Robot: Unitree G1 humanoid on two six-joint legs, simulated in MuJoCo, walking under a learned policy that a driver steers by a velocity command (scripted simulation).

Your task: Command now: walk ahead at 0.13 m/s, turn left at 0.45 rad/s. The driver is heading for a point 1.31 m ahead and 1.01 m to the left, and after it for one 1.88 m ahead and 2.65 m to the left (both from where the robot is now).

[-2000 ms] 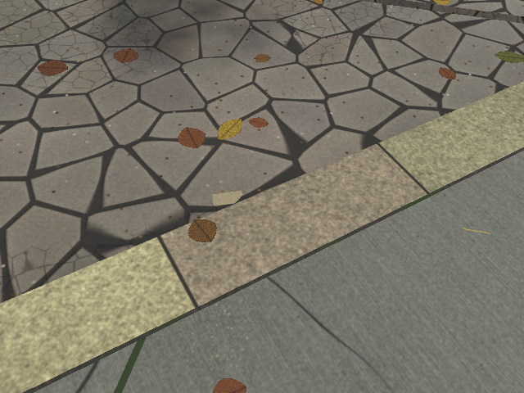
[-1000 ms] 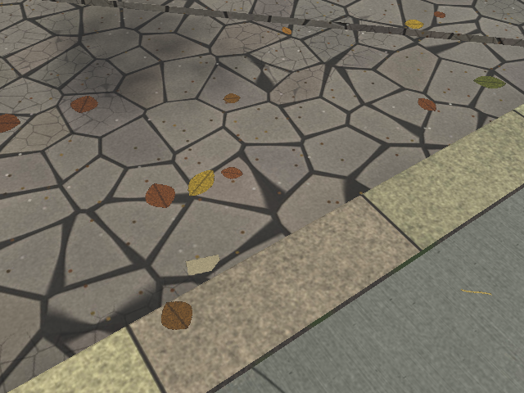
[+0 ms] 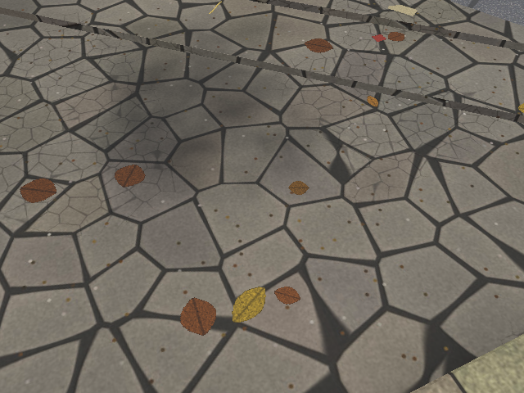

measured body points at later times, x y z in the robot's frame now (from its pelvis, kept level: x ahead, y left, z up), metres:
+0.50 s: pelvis +0.09 -0.07 +0.00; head +0.12 -0.07 +0.45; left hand +0.17 +0.24 -0.08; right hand +0.29 -0.30 -0.11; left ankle +0.01 +0.05 -0.65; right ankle +0.13 -0.16 -0.75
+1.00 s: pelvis +0.07 +0.00 +0.00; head +0.09 +0.03 +0.45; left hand +0.05 +0.33 -0.09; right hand +0.33 -0.18 -0.08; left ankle +0.03 +0.06 -0.75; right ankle +0.16 -0.14 -0.67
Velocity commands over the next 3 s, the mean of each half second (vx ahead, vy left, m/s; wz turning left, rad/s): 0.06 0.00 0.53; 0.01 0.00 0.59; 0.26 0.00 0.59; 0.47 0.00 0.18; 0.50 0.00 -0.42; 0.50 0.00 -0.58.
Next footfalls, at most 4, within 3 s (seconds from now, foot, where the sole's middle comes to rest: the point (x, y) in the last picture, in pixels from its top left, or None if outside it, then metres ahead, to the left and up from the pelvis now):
0.28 right None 0.17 -0.16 -0.79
0.76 left None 0.06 0.08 -0.79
1.30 right None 0.20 -0.06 -0.79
1.94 left None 0.29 0.51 -0.94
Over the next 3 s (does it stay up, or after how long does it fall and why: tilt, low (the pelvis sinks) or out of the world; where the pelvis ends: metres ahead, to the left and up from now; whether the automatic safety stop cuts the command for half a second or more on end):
stays up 0.75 0.70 -0.18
